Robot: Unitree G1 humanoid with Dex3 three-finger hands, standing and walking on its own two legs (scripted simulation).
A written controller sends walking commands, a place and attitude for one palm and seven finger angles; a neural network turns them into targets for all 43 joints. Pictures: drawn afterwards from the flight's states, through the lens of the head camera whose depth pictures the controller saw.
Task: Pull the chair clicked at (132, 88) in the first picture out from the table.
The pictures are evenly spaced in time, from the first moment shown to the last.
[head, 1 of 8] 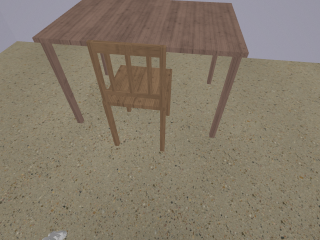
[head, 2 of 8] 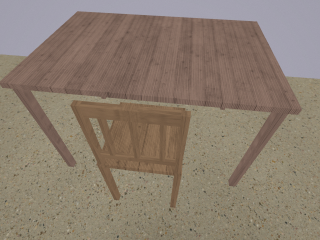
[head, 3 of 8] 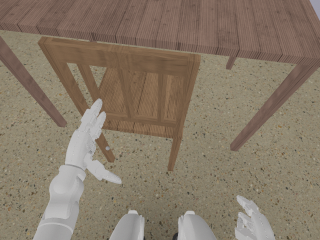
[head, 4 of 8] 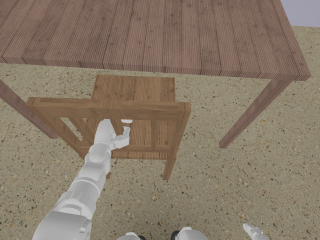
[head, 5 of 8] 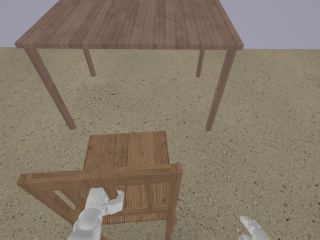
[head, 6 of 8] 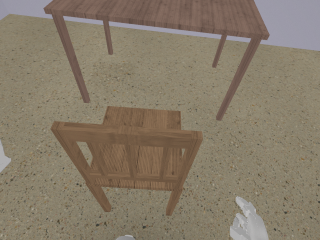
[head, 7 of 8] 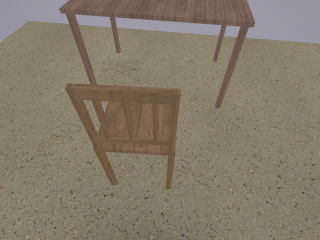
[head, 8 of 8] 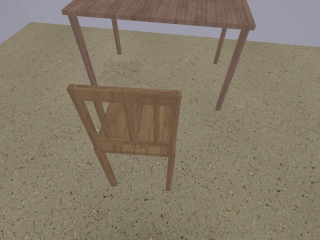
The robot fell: no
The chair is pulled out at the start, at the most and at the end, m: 0.00 0.60 0.60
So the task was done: yes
